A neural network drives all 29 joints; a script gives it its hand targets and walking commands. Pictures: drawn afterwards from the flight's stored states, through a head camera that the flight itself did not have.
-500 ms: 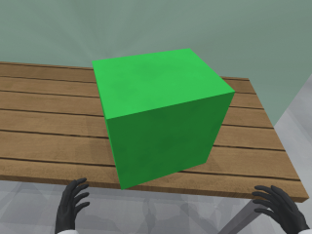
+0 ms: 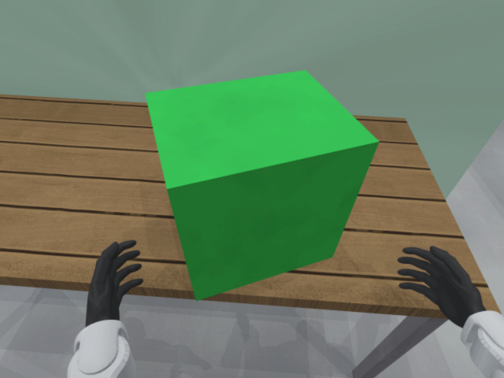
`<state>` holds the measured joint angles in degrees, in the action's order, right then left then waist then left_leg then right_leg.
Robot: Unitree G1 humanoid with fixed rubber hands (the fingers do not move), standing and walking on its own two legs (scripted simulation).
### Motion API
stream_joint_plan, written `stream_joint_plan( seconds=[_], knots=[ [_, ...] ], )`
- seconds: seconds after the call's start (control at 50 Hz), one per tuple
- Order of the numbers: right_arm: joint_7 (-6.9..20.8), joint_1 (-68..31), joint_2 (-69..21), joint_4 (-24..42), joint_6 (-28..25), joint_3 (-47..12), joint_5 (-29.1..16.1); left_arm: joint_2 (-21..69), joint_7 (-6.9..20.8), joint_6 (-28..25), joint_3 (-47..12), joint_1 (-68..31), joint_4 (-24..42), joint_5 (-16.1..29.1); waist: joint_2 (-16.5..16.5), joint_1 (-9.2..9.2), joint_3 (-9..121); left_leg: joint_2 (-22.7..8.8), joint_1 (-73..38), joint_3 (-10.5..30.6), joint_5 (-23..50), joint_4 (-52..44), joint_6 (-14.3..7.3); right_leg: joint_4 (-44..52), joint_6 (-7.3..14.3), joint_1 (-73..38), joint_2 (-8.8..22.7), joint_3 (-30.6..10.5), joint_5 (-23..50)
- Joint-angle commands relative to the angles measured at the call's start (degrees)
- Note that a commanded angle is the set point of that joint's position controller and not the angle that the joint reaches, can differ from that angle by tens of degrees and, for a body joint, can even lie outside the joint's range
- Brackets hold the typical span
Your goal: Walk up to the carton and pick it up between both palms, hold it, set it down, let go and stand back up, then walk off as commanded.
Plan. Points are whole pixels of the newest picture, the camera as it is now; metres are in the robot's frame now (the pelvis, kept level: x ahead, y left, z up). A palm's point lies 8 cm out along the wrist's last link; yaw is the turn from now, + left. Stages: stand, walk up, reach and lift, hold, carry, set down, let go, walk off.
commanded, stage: reach and lift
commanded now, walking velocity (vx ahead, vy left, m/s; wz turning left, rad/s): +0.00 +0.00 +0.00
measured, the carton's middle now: (250, 185) +0.44 +0.03 +0.08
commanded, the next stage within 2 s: none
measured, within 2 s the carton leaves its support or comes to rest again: neither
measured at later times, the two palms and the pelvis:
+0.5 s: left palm (99, 256) +0.25 +0.21 +0.14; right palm (456, 248) +0.31 -0.28 +0.10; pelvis -0.01 +0.00 +0.00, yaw -1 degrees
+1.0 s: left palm (101, 213) +0.29 +0.21 +0.17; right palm (440, 189) +0.38 -0.26 +0.15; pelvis -0.02 -0.01 +0.00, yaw -1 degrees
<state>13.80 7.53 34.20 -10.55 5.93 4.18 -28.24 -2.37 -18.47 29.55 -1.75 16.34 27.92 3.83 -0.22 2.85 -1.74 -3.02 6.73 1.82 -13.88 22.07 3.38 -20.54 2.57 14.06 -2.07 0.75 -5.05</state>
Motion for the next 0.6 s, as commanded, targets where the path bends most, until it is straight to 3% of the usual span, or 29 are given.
stream_joint_plan(
  seconds=[0.0,0.28,0.58],
  knots=[
    [-1.2,-13.8,16.6,12.9,-0.2,7.9,-1.1,-3.0,0.0,0.4,2.9,-11.6,15.1,-0.1,6.8,-0.25,11.7,3.1,6.3,-0.4,5.8,-4.5,-1.4,5.7,2.4,-15.1,2.0,-7.2,-3.7],
    [-2.4,-29.2,19.1,10.8,7.2,7.5,-1.2,-4.2,-0.3,11.0,7.7,-26.7,13.2,1.1,4.3,0.07,14.6,2.2,5.4,0.2,5.9,-5.6,-0.9,5.4,3.2,-16.0,0.6,-6.6,-1.2],
    [-3.6,-47.4,19.9,6.1,12.0,4.3,-2.3,-7.7,0.6,17.9,12.5,-42.4,8.3,3.1,6.1,1.47,21.3,2.8,8.2,-1.4,8.8,-5.1,-1.5,5.4,1.8,-19.5,1.0,-8.0,-0.4]
  ],
)
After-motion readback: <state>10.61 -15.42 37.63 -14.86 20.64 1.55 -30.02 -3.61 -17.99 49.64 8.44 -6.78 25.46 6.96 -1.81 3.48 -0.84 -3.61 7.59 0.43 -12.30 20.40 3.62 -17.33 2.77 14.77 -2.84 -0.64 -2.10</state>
